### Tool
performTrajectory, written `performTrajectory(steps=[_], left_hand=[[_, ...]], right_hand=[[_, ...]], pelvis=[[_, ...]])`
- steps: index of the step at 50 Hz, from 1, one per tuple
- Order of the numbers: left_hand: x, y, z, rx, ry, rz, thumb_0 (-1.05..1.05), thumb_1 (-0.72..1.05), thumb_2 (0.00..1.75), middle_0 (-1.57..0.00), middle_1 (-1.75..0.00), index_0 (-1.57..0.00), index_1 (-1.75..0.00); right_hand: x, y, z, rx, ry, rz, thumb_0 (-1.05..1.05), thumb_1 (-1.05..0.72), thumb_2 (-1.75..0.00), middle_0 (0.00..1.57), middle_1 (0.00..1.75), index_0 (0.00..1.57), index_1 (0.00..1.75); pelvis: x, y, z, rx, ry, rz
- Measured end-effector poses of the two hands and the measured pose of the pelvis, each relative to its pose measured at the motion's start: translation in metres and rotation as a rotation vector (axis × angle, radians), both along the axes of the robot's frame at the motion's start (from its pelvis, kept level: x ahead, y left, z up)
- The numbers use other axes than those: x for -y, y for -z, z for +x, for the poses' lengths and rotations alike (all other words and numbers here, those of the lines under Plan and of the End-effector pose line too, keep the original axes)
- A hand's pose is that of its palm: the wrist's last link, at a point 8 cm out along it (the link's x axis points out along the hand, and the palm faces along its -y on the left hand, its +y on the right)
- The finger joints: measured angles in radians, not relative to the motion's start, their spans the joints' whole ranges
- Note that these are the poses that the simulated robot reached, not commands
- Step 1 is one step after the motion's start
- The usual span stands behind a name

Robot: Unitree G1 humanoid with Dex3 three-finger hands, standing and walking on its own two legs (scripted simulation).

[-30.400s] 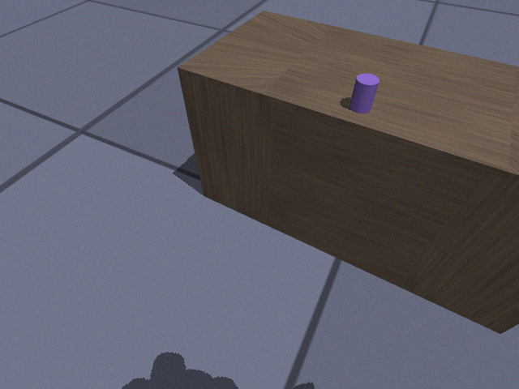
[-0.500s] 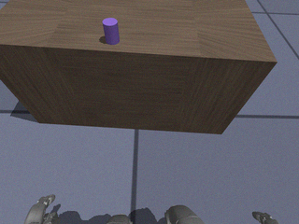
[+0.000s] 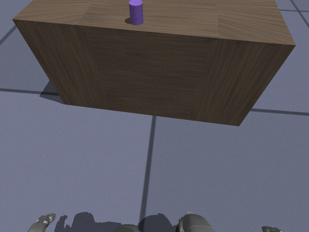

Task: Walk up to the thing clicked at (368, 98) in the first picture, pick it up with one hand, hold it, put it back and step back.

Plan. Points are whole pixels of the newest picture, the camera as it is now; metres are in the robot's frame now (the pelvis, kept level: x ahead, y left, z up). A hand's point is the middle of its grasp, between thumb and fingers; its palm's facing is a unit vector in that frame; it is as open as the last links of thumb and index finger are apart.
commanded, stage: step back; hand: left
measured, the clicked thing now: (136, 12) +1.04 +0.14 +0.00
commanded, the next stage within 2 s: stand in 1.08 s
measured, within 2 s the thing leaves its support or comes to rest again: neither
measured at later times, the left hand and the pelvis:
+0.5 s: hand out of the picture +0.02 +0.27 -0.14, palm faces +0.00 -0.94 -0.35, open 7.4 cm; pelvis -0.04 +0.00 +0.02, yaw -2 degrees
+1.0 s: hand out of the picture +0.10 +0.26 -0.13, palm faces -0.02 -0.94 -0.35, open 7.4 cm; pelvis -0.02 +0.01 +0.02, yaw -2 degrees
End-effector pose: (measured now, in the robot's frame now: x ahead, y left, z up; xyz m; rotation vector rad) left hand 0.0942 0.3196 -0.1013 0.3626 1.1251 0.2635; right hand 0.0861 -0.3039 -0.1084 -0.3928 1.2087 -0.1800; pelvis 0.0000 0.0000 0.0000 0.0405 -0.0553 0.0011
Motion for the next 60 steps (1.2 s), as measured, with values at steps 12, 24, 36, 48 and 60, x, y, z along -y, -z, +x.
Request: performTrajectory(steps=[12,24,36,48,60], left_hand=[[0.019,-0.001,-0.077,-0.092,0.006,-0.044,0.01,0.91,0.90,-0.20,-0.30,-0.20,-0.30],[0.010,-0.002,-0.089,-0.105,-0.017,-0.063,0.01,0.90,0.90,-0.20,-0.30,-0.20,-0.30],[0.011,-0.008,-0.029,-0.027,0.027,-0.064,0.01,0.91,0.90,-0.20,-0.30,-0.20,-0.30],[0.012,-0.012,0.002,0.013,0.044,-0.064,0.01,0.91,0.90,-0.20,-0.30,-0.20,-0.30],[0.021,-0.010,-0.016,-0.061,0.036,-0.081,0.01,0.91,0.90,-0.20,-0.30,-0.20,-0.30]], right_hand=[[0.012,-0.016,-0.034,0.111,0.039,0.021,0.00,-0.90,-0.90,0.21,0.30,0.21,0.30],[0.007,-0.015,-0.062,0.023,0.056,0.012,0.00,-0.90,-0.90,0.20,0.30,0.20,0.30],[-0.016,-0.015,-0.037,0.048,0.076,0.064,0.00,-0.90,-0.90,0.20,0.30,0.21,0.30],[-0.015,-0.023,-0.005,0.104,0.073,0.053,0.00,-0.90,-0.90,0.20,0.30,0.20,0.30],[-0.013,-0.026,-0.011,0.080,0.087,0.058,0.00,-0.90,-0.90,0.20,0.30,0.20,0.30]], pelvis=[[0.011,-0.010,-0.041,0.001,0.057,-0.072],[-0.003,-0.015,-0.041,-0.013,0.028,-0.027],[-0.004,-0.021,-0.023,-0.017,0.031,-0.053],[-0.006,-0.022,-0.016,-0.015,0.040,-0.046],[-0.005,-0.029,-0.018,-0.007,0.045,-0.042]])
